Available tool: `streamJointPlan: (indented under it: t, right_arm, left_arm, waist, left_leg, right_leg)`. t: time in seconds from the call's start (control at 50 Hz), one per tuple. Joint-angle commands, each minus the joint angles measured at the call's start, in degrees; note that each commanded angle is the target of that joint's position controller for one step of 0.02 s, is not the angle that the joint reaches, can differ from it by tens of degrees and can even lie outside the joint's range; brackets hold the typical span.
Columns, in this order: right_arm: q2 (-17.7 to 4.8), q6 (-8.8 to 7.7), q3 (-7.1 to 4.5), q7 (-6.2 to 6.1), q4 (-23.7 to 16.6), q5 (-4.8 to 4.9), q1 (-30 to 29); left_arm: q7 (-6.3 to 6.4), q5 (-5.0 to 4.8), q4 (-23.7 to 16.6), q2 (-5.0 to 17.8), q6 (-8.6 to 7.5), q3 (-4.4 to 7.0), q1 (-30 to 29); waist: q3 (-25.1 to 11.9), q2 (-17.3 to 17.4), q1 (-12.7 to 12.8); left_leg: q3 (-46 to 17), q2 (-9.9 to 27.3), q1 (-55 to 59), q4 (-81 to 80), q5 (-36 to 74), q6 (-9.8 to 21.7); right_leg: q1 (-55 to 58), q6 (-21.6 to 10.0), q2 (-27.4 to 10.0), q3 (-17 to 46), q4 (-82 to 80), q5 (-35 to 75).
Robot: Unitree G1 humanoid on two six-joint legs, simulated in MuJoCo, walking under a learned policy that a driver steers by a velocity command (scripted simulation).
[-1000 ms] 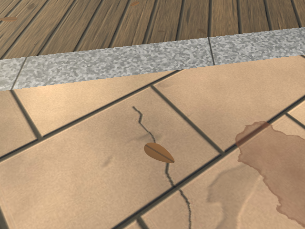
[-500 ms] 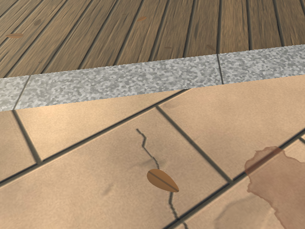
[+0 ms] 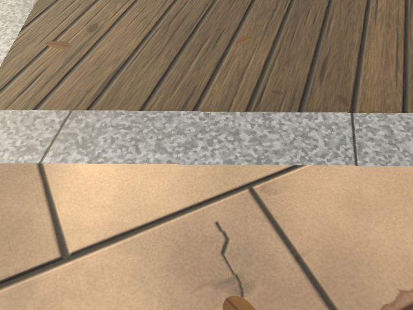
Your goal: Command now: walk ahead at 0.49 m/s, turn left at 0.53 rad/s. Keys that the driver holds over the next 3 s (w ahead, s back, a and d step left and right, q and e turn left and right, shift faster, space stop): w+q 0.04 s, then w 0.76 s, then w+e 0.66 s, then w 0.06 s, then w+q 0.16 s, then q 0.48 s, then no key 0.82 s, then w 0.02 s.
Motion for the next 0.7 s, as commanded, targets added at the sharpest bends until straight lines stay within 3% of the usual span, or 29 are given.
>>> streamJointPlan:
  t: [0.02,0.1,0.16,0.2,0.22,0.24,0.26,0.28,0.3,0.32,0.34,0.36,0.38,0.44,0.54,0.62,0.7]
  right_arm:
    - [-9.5,-0.92,-2.28,-1.37,-4.9,0.62,-1.5]
    - [-9.2,-0.28,-2.26,-1.76,-3.8,1.28,3.2]
    - [-8.5,0.22,-1.93,-1.98,-3.0,0.95,5.5]
    - [-9.5,0.74,-2.14,-2.06,-3.2,0.55,4.6]
    - [-9.2,0.93,-1.92,-2.01,-3.6,0.46,3.7]
    - [-7.5,0.75,-1.2,-1.73,-4.4,0.07,2.4]
    - [-4.7,0.03,-0.13,-1.47,-5.5,0.07,4.9]
    - [-3.5,-0.81,0.56,-1.25,-4.8,0.99,10.5]
    - [-8.8,-1.13,-0.53,-1.2,-4.9,2.02,6.8]
    - [-10.1,-1.09,-0.89,-1.2,-6.0,1.89,1.3]
    - [-9.2,-1.05,-0.78,-1.23,-6.8,0.89,-1.6]
    - [-8.4,-0.9,-0.98,-1.2,-7.2,0.08,-2.7]
    - [-7.4,-0.63,-0.98,-1.17,-7.2,-0.06,-2.1]
    - [-5.0,-0.03,-0.51,-1.27,-7.6,-0.17,-2.1]
    - [-3.3,-0.52,0.2,-1.04,-10.8,-0.22,-12.0]
    - [-3.8,-0.85,0.2,-0.14,-13.1,0.55,-19.0]
    - [-5.5,-1.56,-0.32,1.0,-15.0,0.71,-21.2]
  left_arm:
    - [0.75,0.31,-3.8,2.6,0.34,0.67,-1.1]
    - [-0.15,-1.1,-5.7,2.5,-0.13,0.35,-7.3]
    - [-1.46,-1.19,-7.5,4.3,-1.2,0.72,-10.1]
    - [-1.85,-1.2,-7.6,5.6,-1.86,1.18,-8.1]
    - [-1.69,-1.03,-6.4,6.5,-2.07,1.76,-3.6]
    - [-1.37,-0.5,-4.9,8.8,-2.29,2.67,4.4]
    - [-1.02,0.09,-3.5,13.6,-2.13,4.07,14.4]
    - [-1.71,-0.78,-0.7,13.7,-1.13,4.76,19.7]
    - [-1.8,-1.63,-1.2,8.4,-0.9,3.42,18.4]
    - [-1.77,-1.85,-1.9,6.3,-0.51,2.71,14.3]
    - [-1.97,-1.63,-2.6,5.7,-0.2,2.23,10.8]
    - [-2.3,-1.32,-2.8,4.9,-0.07,1.91,9.0]
    - [-2.58,-0.93,-2.6,4.5,-0.05,1.69,8.4]
    - [-2.86,-1.38,-1.1,5.6,-0.31,2.0,9.8]
    - [-1.94,-1.89,1.3,7.6,0.73,2.41,13.9]
    - [-1.75,-2.39,3.6,8.4,1.39,2.4,17.9]
    - [-1.2,-2.49,4.8,9.6,2.57,2.78,18.3]
  waist:
    - [1.1,3.8,1.0]
    - [-0.7,6.1,-2.6]
    - [-0.6,6.2,-3.4]
    - [-1.1,8.0,-1.7]
    - [-2.9,8.4,0.8]
    - [-8.8,7.3,4.6]
    - [-17.6,-1.9,6.9]
    - [-20.8,-15.9,6.3]
    - [-13.6,-9.4,7.0]
    - [-6.3,-3.7,6.5]
    - [-2.7,-0.1,5.0]
    - [-0.5,0.5,3.7]
    - [-0.4,-0.7,2.5]
    - [-0.9,-2.7,1.7]
    - [0.1,-2.4,4.4]
    - [2.0,-2.8,6.6]
    - [2.5,-3.2,5.3]
  left_leg:
    - [-11.2,12.2,-10.6,-8.3,5.0,8.2]
    - [-13.5,14.2,-3.0,-5.1,1.2,6.5]
    - [-17.8,17.4,5.1,-0.4,1.9,6.2]
    - [-19.5,18.4,7.8,2.7,6.8,5.4]
    - [-18.8,16.7,7.9,6.4,12.8,4.4]
    - [-16.0,13.7,4.5,16.1,17.2,2.8]
    - [-9.0,7.4,-11.2,34.1,8.0,-1.0]
    - [-5.6,3.1,-26.6,47.9,-23.6,-3.5]
    - [-8.6,6.6,-33.5,54.0,-23.2,-3.0]
    - [-6.8,9.0,-34.9,54.9,-17.6,-3.0]
    - [-4.4,11.2,-33.6,52.3,-13.2,-3.4]
    - [-3.4,13.0,-32.0,49.3,-10.5,-3.7]
    - [-2.6,14.2,-29.3,47.2,-9.1,-4.0]
    - [-0.2,14.9,-27.7,41.7,-5.7,-5.5]
    - [1.7,14.3,-26.3,23.5,7.9,-6.2]
    - [2.5,12.6,-23.9,15.4,11.4,-5.7]
    - [2.5,11.7,-22.3,10.9,4.8,-3.1]
  right_leg:
    - [7.7,1.7,2.8,-3.1,-14.0,10.9]
    - [9.8,2.0,4.9,-3.1,-26.0,16.0]
    - [8.6,0.0,5.2,-2.5,-30.5,10.9]
    - [12.4,-2.0,6.1,-3.6,-33.2,5.6]
    - [18.7,-3.6,6.9,-4.6,-35.7,5.0]
    - [31.1,-6.8,3.1,-1.2,-34.3,6.4]
    - [52.7,-14.0,-7.4,13.4,-33.0,6.8]
    - [62.2,-20.1,-16.2,33.3,-38.9,-3.8]
    - [58.0,-17.9,-15.6,34.2,-41.0,-13.2]
    - [50.2,-15.5,-13.4,26.4,-42.4,-11.0]
    - [43.5,-14.5,-10.7,20.8,-44.5,-5.6]
    - [38.9,-13.9,-8.5,17.0,-46.3,-0.6]
    - [35.8,-13.3,-6.7,13.8,-47.8,2.6]
    - [32.9,-13.9,-4.6,7.0,-49.9,12.7]
    - [33.0,-12.2,-2.8,0.7,-50.7,16.9]
    - [35.6,-11.6,-4.4,0.7,-49.8,12.6]
    - [41.9,-10.2,-7.6,2.1,-45.9,16.4]
Next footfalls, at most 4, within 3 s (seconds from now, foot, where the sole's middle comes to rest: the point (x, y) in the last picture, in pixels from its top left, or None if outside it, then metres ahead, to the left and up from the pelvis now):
0.24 right None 0.31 -0.14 -0.78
0.76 left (166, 291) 0.56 0.13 -0.78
1.34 right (228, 210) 0.87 -0.09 -0.78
1.86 left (191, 146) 1.19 0.05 -0.78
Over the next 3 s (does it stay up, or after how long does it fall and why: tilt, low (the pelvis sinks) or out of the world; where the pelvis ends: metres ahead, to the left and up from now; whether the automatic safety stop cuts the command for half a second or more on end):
stays up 1.10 -0.04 -0.01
